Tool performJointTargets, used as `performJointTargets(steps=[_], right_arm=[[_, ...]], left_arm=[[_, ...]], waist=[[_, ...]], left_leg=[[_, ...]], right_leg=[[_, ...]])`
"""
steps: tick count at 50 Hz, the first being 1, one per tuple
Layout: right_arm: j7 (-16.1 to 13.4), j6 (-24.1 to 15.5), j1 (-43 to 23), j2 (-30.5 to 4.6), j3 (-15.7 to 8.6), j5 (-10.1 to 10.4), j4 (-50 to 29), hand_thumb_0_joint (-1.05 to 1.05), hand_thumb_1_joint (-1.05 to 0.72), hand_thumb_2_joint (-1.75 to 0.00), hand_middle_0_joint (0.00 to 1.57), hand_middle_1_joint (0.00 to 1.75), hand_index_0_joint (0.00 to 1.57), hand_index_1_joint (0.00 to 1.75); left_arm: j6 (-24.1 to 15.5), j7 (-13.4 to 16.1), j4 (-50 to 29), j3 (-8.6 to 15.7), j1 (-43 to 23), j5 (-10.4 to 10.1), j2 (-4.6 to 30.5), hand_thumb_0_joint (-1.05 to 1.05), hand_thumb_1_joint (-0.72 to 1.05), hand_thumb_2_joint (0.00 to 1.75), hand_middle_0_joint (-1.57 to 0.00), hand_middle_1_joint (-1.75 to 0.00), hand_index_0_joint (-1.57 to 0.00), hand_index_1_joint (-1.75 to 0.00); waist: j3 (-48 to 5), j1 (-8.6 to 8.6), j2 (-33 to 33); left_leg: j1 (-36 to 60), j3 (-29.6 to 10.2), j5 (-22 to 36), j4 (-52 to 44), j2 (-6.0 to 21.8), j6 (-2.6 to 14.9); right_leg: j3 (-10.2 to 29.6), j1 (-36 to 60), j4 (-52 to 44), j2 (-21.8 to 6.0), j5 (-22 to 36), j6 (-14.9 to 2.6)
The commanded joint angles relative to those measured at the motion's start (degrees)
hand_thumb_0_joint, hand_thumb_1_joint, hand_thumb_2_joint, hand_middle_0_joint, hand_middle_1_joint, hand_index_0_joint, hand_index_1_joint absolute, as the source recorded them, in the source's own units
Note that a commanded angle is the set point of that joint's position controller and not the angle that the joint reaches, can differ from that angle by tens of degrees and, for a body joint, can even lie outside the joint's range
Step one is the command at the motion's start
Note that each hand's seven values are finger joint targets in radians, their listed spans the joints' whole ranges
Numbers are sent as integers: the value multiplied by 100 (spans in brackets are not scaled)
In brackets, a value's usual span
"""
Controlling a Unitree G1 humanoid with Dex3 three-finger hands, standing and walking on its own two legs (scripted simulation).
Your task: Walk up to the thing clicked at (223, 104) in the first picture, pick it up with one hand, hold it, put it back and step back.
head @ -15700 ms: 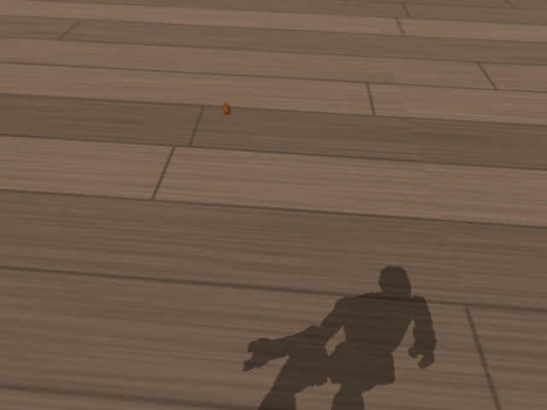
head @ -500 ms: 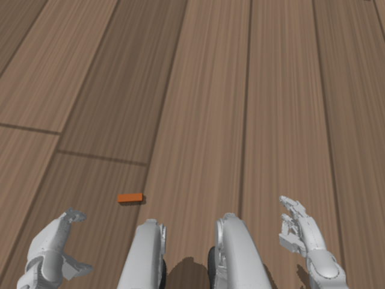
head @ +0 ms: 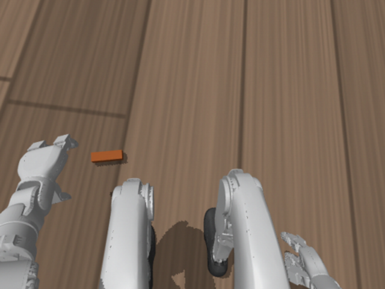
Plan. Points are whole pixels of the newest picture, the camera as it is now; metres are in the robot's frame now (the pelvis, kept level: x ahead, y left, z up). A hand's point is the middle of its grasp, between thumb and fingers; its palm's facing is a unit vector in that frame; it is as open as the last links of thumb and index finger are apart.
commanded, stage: rise first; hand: left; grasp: from above
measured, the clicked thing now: (107, 156) +0.44 +0.24 -0.40
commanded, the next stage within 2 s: none
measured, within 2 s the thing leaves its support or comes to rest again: neither
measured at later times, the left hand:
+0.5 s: hand (70, 163) +0.38 +0.29 -0.23, palm faces -0.46 -0.05 -0.89, open 12.5 cm
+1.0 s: hand (77, 160) +0.40 +0.28 -0.26, palm faces -0.46 -0.06 -0.88, open 11.9 cm
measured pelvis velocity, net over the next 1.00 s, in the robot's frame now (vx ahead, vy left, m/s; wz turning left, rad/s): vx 0.01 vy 0.01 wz -0.02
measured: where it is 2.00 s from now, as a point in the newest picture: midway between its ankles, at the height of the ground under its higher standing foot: (180, 261)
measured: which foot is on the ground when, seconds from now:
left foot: down 0.00-1.00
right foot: down 0.00-1.00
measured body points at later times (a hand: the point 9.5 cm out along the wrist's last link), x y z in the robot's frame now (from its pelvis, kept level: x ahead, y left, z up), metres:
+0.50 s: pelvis +0.00 +0.01 -0.05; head +0.22 +0.05 +0.34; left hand +0.40 +0.29 -0.18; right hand +0.10 -0.28 -0.17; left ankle +0.08 +0.11 -0.37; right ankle +0.12 -0.12 -0.37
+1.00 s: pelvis +0.01 +0.01 -0.07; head +0.24 +0.06 +0.32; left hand +0.42 +0.28 -0.21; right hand +0.09 -0.28 -0.18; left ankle +0.08 +0.11 -0.37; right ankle +0.12 -0.12 -0.37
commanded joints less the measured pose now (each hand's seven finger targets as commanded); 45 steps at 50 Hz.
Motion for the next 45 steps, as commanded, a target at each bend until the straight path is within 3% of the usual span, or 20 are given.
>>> performJointTargets(steps=[1,4,6,8,9,13,20,21,24,28,29,30,32,33,35,36,40,41,44,45], right_arm=[[-42,-111,650,-1208,-369,-34,-376,0,-89,-90,20,30,20,30],[-14,-70,692,-1215,-324,-99,-284,0,-89,-90,20,30,20,30],[25,-70,710,-1213,-310,-153,-261,0,-89,-90,20,30,20,30],[49,-69,704,-1251,-311,-185,-225,0,-89,-90,20,30,20,30],[77,-75,713,-1242,-300,-202,-244,0,-89,-90,20,30,20,30],[139,-55,908,-1345,-295,-279,-78,0,-89,-90,20,30,20,30],[220,-51,886,-1361,-317,-397,-20,0,-90,-90,20,30,20,30],[231,-63,803,-1312,-299,-396,-88,0,-90,-90,20,30,20,30],[241,-60,965,-1347,-309,-452,-5,0,-90,-90,20,30,20,30],[269,-76,950,-1334,-326,-463,-13,0,-90,-90,20,30,20,30],[273,-89,959,-1348,-300,-502,-29,0,-90,-90,20,30,20,30],[277,-85,910,-1249,-263,-477,-8,0,-90,-90,20,30,20,30],[264,-85,1028,-1327,-308,-501,17,0,-90,-90,20,30,20,30],[275,-82,992,-1265,-271,-517,-25,0,-90,-90,20,30,20,30],[276,-86,1023,-1308,-287,-518,27,0,-90,-90,20,30,20,30],[281,-92,994,-1259,-266,-527,12,0,-90,-90,20,30,20,30],[293,-106,1042,-1339,-278,-543,65,0,-90,-90,20,30,20,30],[307,-96,989,-1311,-266,-546,76,0,-90,-90,20,30,20,30],[335,-108,1012,-1342,-261,-542,75,0,-90,-90,20,30,20,30],[339,-108,1001,-1305,-244,-537,75,0,-90,-90,20,30,20,30]], left_arm=[[-180,483,-314,330,-1372,302,1569,0,-34,88,-27,-74,-25,-76],[-206,658,152,429,-1458,541,1764,0,-32,86,-29,-71,-27,-74],[-254,722,194,255,-1768,647,1610,0,-31,85,-30,-70,-28,-73],[-282,808,405,269,-1894,789,1712,0,-30,83,-32,-68,-29,-71],[-301,825,365,144,-1909,840,1537,0,-30,83,-32,-68,-30,-70],[-304,1008,732,329,-2053,1102,1775,0,-27,81,-35,-65,-32,-68],[-360,1273,985,367,-2371,1419,1872,0,-22,76,-38,-63,-36,-65],[-359,1292,978,203,-2464,1430,1681,0,-21,74,-39,-64,-38,-65],[-340,1386,1065,549,-2350,1524,2041,0,-21,74,-39,-65,-38,-66],[-319,1398,1163,363,-2610,1491,1833,0,-18,71,-40,-66,-40,-66],[-318,1408,1150,433,-2675,1495,1878,0,-19,72,-41,-64,-40,-66],[-309,1389,1225,245,-2618,1478,1742,0,-19,72,-41,-65,-40,-66],[-314,1453,1159,639,-2644,1477,2211,0,-18,71,-42,-64,-41,-65],[-325,1434,1177,461,-2599,1482,1970,0,-18,71,-42,-64,-41,-65],[-308,1433,1316,498,-2598,1501,2007,0,-17,70,-42,-65,-41,-65],[-314,1404,1278,349,-2683,1490,1844,0,-18,71,-41,-65,-41,-65],[-303,1449,1289,487,-2570,1522,1991,0,-17,71,-42,-63,-41,-64],[-303,1450,1340,362,-2595,1521,1821,0,-17,71,-42,-63,-41,-64],[-304,1498,1316,445,-2721,1501,1932,0,-15,70,-44,-63,-43,-64],[-291,1495,1438,358,-2597,1519,1824,0,-17,71,-44,-62,-42,-63]], waist=[[-3346,-92,603],[-3231,-121,592],[-3228,-202,743],[-3145,-233,833],[-3278,-198,967],[-3332,-337,997],[-3331,-413,1109],[-3323,-440,1080],[-3512,-434,980],[-3352,-525,859],[-3433,-566,886],[-3409,-491,901],[-3546,-491,708],[-3551,-490,724],[-3454,-517,779],[-3460,-545,809],[-3483,-510,1080],[-3425,-538,1066],[-3341,-574,955],[-3326,-542,970]], left_leg=[[1943,67,347,-1615,-190,130],[1822,72,371,-1461,-197,145],[1859,45,385,-1432,-196,120],[1889,-12,301,-1418,-173,102],[2080,-24,465,-1412,-171,66],[2074,-85,900,-1185,-153,41],[1895,-13,800,-969,-173,69],[1769,47,724,-922,-203,105],[1821,104,1011,-754,-204,111],[1547,155,826,-653,-229,160],[1553,112,867,-662,-221,155],[1454,212,803,-602,-255,185],[1275,253,887,-525,-255,210],[1231,279,943,-488,-270,205],[1323,231,929,-487,-254,199],[1319,237,946,-455,-260,196],[1670,119,1176,-520,-223,129],[1542,142,1093,-501,-232,141],[1447,121,986,-506,-222,151],[1422,176,946,-458,-239,168]], right_leg=[[-85,1816,-1133,195,-106,-106],[-106,1642,-1013,175,-88,-113],[-140,1469,-896,173,-50,-129],[-174,1261,-791,157,-110,-128],[-189,1217,-725,147,24,-138],[-229,1052,-486,119,413,-107],[-235,873,-276,109,326,-103],[-222,905,-305,131,273,-105],[-200,1089,-234,105,510,-74],[-217,1069,-258,137,384,-90],[-211,1020,-188,112,421,-80],[-190,1160,-232,155,353,-103],[-172,1400,-231,152,449,-68],[-165,1470,-209,158,507,-74],[-184,1235,-176,145,475,-85],[-194,1238,-165,172,498,-98],[-237,956,7,129,646,-98],[-234,930,11,148,583,-109],[-239,890,18,143,520,-105],[-222,928,-3,157,475,-115]])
